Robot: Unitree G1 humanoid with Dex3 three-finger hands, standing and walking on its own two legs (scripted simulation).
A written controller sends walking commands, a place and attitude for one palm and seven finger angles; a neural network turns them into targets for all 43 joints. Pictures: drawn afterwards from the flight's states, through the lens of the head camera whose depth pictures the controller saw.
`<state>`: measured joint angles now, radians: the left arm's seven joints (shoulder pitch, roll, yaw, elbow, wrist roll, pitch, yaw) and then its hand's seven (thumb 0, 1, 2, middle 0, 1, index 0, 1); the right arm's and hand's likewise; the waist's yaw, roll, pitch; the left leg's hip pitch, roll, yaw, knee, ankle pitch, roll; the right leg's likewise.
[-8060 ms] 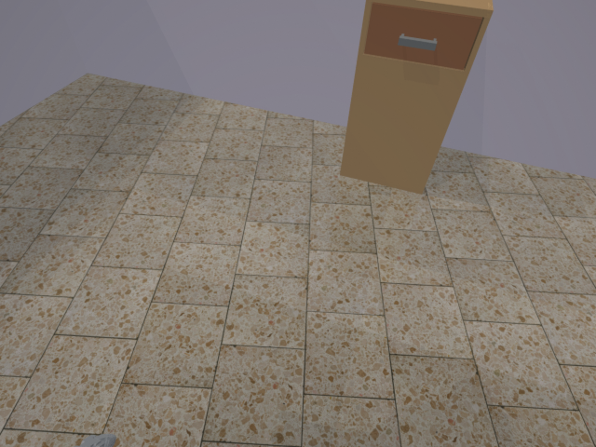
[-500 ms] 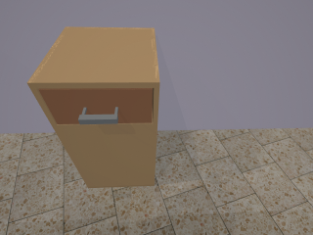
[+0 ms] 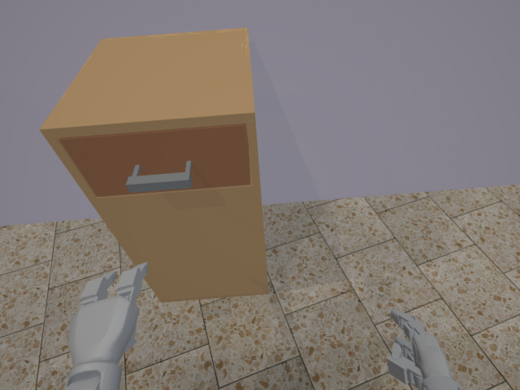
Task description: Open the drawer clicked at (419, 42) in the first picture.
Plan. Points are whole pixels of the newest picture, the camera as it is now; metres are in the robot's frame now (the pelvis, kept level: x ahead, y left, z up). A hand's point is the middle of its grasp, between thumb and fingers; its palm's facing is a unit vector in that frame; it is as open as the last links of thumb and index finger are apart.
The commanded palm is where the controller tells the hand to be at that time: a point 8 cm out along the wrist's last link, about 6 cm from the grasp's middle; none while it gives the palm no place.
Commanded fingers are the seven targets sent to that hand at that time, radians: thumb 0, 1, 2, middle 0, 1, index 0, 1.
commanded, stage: raise the hand with hooked fingers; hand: left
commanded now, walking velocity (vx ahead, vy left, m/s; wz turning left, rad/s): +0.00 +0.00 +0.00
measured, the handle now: (161, 174) +0.54 +0.27 +0.00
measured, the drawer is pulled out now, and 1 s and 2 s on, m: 0.00 0.00 0.00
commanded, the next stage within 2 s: move the hooked fingers above the handle in 1.58 s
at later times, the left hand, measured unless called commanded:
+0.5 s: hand (120, 307) +0.23 +0.24 +0.02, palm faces +0.00 -0.11 -0.99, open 11.0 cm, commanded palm +0.21 +0.24 +0.08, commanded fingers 0.00 -0.08 0.48 -0.27 -0.93 -0.27 -0.93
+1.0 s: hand (102, 246) +0.30 +0.27 +0.08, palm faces +0.08 -0.08 -0.99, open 13.6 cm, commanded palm +0.27 +0.26 +0.15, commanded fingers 0.00 -0.50 0.30 -0.30 -1.20 -0.30 -1.20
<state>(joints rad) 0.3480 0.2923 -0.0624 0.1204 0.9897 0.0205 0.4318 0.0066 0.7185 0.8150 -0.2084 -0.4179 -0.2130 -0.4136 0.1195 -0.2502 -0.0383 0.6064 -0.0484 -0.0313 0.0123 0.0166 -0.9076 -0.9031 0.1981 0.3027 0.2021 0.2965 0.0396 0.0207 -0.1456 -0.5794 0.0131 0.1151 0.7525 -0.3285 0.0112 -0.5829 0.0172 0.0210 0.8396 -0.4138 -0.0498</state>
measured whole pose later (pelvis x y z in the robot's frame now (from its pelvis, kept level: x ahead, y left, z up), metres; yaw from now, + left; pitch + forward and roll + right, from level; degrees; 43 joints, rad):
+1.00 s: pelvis +0.03 +0.01 +0.02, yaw +3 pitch +3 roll +1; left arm 0.01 0.40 -0.11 0.06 0.98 0.17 0.19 0.00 -0.42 0.33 -0.31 -1.15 -0.32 -1.15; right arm 0.09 -0.23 0.00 0.60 0.00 0.10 -0.03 0.02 -0.90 -0.90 0.20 0.30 0.20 0.30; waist 0.07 0.06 -0.05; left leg -0.34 -0.02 0.05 0.57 -0.28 0.02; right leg -0.30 0.00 -0.04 0.61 -0.36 -0.03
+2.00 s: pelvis +0.02 +0.00 +0.03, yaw +4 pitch +3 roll +1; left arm -0.25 0.45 -0.10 0.30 0.96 0.06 0.11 0.00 -0.50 0.30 -0.32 -1.20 -0.32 -1.20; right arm 0.14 -0.25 0.00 0.64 0.02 0.11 -0.05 0.01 -0.90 -0.90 0.20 0.30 0.20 0.30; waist 0.06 0.06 -0.04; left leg -0.34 -0.01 0.03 0.53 -0.24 0.01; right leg -0.29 0.01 -0.06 0.56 -0.32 -0.04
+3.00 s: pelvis +0.03 +0.02 +0.01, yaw +3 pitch +13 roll +0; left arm -0.69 0.46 -0.07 0.91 1.04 -0.01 0.24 0.00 -0.49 0.30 -0.32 -1.20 -0.32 -1.20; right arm 0.32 -0.26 -0.06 0.69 0.02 0.13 -0.03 0.01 -0.90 -0.90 0.20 0.30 0.20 0.30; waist -0.06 0.04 -0.11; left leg -0.60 0.00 0.04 0.68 -0.31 0.03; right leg -0.53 0.01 -0.04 0.66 -0.37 -0.02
